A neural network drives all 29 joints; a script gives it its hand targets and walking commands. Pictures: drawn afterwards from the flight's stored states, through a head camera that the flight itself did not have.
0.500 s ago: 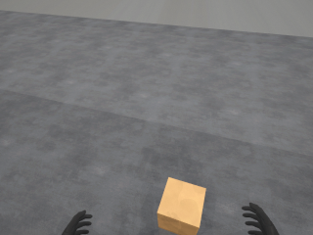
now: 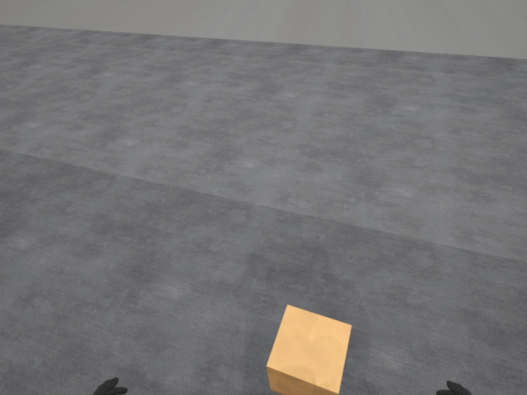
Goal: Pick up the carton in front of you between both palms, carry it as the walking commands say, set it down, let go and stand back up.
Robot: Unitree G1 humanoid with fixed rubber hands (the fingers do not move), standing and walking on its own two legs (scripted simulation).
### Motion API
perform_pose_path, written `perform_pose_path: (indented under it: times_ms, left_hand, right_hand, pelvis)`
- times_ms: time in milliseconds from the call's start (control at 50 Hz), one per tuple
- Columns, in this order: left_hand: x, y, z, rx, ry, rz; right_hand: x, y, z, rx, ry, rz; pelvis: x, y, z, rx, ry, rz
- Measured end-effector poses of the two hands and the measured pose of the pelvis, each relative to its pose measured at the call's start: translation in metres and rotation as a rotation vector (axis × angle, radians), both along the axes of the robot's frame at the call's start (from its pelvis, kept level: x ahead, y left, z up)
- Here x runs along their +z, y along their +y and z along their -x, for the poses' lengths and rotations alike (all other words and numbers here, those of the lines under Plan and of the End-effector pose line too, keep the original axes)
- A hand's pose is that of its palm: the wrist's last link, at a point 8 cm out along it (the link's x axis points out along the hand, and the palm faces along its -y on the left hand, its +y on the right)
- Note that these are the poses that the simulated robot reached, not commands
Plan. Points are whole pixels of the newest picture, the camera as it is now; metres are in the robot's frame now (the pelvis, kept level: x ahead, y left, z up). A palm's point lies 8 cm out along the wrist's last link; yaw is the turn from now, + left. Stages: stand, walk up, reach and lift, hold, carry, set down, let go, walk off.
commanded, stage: stand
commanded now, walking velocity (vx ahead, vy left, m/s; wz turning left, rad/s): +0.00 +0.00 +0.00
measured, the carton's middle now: (308, 359) +0.41 -0.07 -0.64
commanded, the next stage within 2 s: none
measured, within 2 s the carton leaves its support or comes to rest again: neither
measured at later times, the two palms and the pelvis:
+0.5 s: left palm out of the picture +0.10 +0.31 -0.08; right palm out of the picture +0.09 -0.29 -0.10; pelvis -0.01 +0.01 +0.01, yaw +0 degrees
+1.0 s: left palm out of the picture +0.07 +0.33 -0.08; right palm out of the picture +0.06 -0.29 -0.10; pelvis -0.02 +0.01 +0.01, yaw -1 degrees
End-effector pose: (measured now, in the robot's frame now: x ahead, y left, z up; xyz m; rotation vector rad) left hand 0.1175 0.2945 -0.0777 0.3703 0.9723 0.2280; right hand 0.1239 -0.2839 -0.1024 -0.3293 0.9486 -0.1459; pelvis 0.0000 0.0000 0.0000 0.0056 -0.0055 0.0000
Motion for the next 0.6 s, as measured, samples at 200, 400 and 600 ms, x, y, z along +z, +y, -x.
perform_pose_path:
  times_ms: [200, 400, 600]
  left_hand:
    - [-0.003, 0.006, 0.013, 0.023, 0.036, 0.004]
    - [-0.005, 0.014, 0.016, 0.019, 0.059, 0.010]
    - [-0.003, 0.021, 0.024, 0.023, 0.062, 0.004]
  right_hand:
    - [0.001, -0.004, 0.015, -0.006, 0.040, 0.011]
    - [0.001, -0.008, 0.034, -0.025, 0.085, 0.032]
    - [0.003, -0.008, 0.043, -0.034, 0.096, 0.043]
  pelvis:
    - [0.004, -0.001, 0.002, -0.005, -0.014, 0.004]
    - [0.005, 0.004, 0.007, -0.006, -0.021, 0.005]
    - [0.007, 0.009, 0.016, -0.012, -0.037, 0.002]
